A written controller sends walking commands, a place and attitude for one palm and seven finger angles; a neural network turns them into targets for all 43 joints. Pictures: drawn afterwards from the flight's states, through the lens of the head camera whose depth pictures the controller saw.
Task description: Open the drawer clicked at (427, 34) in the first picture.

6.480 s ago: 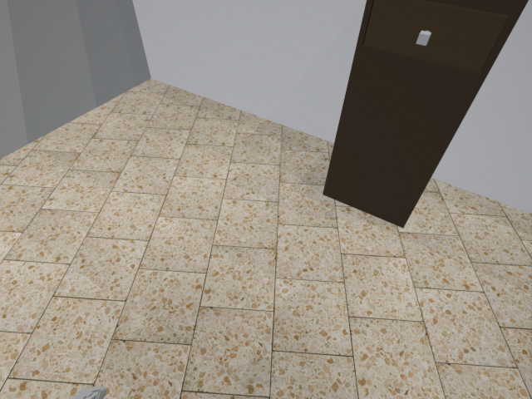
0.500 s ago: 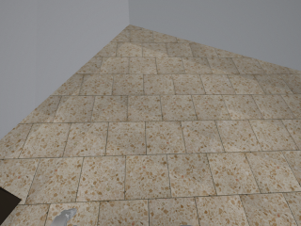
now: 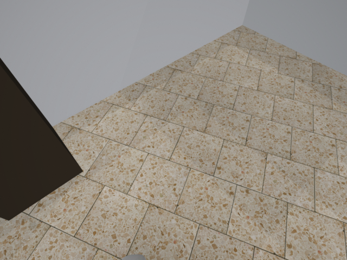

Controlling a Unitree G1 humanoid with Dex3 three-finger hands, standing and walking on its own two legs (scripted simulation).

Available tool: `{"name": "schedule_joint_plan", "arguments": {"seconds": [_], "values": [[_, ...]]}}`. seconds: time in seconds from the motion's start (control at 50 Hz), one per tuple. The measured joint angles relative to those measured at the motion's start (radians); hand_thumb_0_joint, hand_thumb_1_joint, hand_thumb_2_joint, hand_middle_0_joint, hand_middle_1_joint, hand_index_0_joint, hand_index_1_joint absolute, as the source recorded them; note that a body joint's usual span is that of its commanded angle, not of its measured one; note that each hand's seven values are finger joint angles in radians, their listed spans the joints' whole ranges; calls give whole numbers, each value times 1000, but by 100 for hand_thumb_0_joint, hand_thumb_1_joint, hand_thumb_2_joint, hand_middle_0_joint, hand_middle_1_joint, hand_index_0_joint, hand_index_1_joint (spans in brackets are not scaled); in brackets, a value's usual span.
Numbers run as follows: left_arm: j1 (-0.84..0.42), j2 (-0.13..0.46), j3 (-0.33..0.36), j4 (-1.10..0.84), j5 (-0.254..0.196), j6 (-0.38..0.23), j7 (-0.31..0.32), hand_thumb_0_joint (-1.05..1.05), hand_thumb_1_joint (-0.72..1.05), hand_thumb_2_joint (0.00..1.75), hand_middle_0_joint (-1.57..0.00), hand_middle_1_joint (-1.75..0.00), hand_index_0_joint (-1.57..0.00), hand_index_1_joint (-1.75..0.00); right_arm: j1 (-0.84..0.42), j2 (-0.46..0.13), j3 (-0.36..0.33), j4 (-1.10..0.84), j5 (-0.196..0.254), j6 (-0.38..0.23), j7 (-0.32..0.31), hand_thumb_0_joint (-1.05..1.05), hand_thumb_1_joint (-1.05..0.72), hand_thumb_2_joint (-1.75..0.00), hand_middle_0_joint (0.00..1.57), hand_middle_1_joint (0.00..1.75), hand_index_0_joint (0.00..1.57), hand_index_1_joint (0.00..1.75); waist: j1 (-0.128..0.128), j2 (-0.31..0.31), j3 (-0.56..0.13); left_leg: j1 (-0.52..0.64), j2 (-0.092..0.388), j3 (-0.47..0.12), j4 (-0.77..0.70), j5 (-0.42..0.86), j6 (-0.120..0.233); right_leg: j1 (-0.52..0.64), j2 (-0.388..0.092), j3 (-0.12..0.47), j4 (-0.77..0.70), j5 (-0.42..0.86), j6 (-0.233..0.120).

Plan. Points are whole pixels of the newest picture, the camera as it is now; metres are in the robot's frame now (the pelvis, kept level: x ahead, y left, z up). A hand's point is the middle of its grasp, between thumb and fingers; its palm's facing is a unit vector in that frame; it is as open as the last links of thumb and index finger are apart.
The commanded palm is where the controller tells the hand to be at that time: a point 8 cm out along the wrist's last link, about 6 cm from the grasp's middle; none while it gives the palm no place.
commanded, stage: turn to face it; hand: left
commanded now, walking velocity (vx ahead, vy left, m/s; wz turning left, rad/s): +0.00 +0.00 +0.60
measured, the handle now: out of the picture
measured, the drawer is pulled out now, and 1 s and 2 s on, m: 0.00 0.00 0.00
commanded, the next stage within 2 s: take the last steps up to it in 1.36 s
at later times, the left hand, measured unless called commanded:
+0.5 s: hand out of the picture +0.10 +0.22 -0.14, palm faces +0.26 -0.92 -0.29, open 7.4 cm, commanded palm none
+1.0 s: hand out of the picture -0.11 +0.22 -0.19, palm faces +0.59 -0.77 -0.24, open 7.4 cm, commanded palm none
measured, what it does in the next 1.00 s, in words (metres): steps on the spot, turning left: left foot, then right foot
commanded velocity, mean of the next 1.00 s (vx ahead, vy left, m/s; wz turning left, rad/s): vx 0.00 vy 0.00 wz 0.55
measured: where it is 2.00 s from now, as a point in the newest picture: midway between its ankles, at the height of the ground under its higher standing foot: outside the picture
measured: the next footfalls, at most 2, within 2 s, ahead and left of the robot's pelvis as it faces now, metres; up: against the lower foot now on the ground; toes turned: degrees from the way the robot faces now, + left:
left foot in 0.02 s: +0.03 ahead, +0.13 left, +0.00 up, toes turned +7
right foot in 0.46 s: +0.09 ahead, -0.11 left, +0.00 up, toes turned +13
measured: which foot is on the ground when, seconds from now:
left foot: up 0.00-0.00, down 0.02-0.46, up 0.48-0.90, down 0.92-1.00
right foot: down 0.00-0.04, up 0.06-0.44, down 0.46-0.92, up 0.94-1.00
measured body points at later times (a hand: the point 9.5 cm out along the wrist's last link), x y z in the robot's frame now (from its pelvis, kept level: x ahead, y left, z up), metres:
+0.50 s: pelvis +0.02 -0.02 +0.00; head +0.05 -0.03 +0.44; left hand +0.09 +0.26 -0.11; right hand +0.14 -0.25 -0.16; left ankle -0.02 +0.12 -0.72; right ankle +0.05 -0.12 -0.73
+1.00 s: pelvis -0.01 +0.03 -0.01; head +0.00 +0.08 +0.44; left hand -0.14 +0.26 -0.17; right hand +0.23 -0.13 -0.12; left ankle -0.04 +0.10 -0.73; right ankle +0.04 -0.12 -0.68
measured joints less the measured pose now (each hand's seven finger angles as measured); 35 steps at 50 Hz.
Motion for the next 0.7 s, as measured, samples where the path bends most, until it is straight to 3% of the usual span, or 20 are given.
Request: {"name": "schedule_joint_plan", "arguments": {"seconds": [0.02,0.04,0.08,0.14,0.2,0.36,0.42,0.46,0.48,0.54,0.62,0.7], "values": [[8,8,4,2,-4,3,-1,1,91,90,-20,-30,-20,-30,-5,-1,4,-9,0,-9,1,1,-91,-90,20,30,20,29,2,-4,-4,36,-4,9,-82,62,8,-13,-11,-10,34,-18,11],[11,20,10,7,-8,9,-2,1,91,90,-20,-30,-20,-30,-13,3,5,-15,-1,-21,1,1,-91,-90,20,30,20,29,3,-17,-4,44,-18,12,-109,63,44,-42,-28,2,91,-35,19],[0,44,21,19,-12,33,1,1,91,90,-20,-30,-20,-30,-30,18,12,-24,1,-40,-1,1,-91,-90,20,30,20,29,10,-40,7,27,-32,3,-76,39,81,-122,-12,94,275,-163,37],[-21,60,32,31,-12,52,2,1,91,90,-20,-30,-20,-30,-28,33,22,-34,-3,-55,-16,1,-91,-90,20,30,20,30,5,-32,2,39,-31,-30,-111,54,88,-219,39,167,485,-163,49],[-48,61,34,16,-14,44,-6,1,91,90,-20,-30,-20,-30,-17,38,28,-32,-4,-55,-25,1,-91,-90,20,30,21,30,-2,-17,-4,62,-38,-67,-172,94,90,-266,64,204,535,-96,59],[-130,36,21,-41,-20,30,-5,1,91,90,-20,-30,-19,-30,26,39,25,-19,-10,-43,-24,1,-91,-90,20,30,21,30,-34,10,-17,78,-73,-156,-215,128,79,-226,112,248,323,-76,68],[-149,19,11,-62,-25,19,-5,1,91,90,-20,-30,-20,-30,42,30,17,-15,-11,-32,-23,1,-91,-90,20,30,21,30,-49,30,-22,61,-84,-192,-184,117,63,-160,141,243,165,-45,59],[-146,13,2,-79,-26,1,-6,1,91,90,-20,-30,-20,-30,57,23,10,-14,-6,-27,-22,1,-91,-90,20,30,21,30,-51,36,-32,36,-100,-211,-137,95,48,-85,148,233,-5,57,51],[-146,5,0,-81,-20,-11,-3,1,91,90,-20,-30,-20,-30,59,17,4,-10,-3,-24,-22,1,-91,-90,20,30,21,30,-50,46,-31,11,-100,-213,-74,45,41,-78,150,223,-18,76,25],[-130,-20,-20,-81,-13,-16,1,1,91,90,-20,-30,-20,-30,69,-3,-14,-2,-4,-7,-22,1,-91,-90,20,30,21,30,-62,70,-28,-92,-106,-176,232,-100,29,-59,129,174,5,47,-48],[-88,-38,-26,-71,-14,-10,3,1,91,90,-20,-30,-20,-30,79,-18,-22,16,-9,6,-7,1,-91,-90,20,30,20,30,-60,70,-35,-165,-65,-116,476,-13,7,-3,100,124,-53,59,-53],[-55,-41,-26,-53,-11,-10,6,1,91,90,-20,-30,-20,-30,81,-19,-20,29,-8,14,-1,1,-91,-90,20,30,20,29,-55,58,-29,-170,-22,-97,478,30,-13,30,79,70,-86,67,-48]]}}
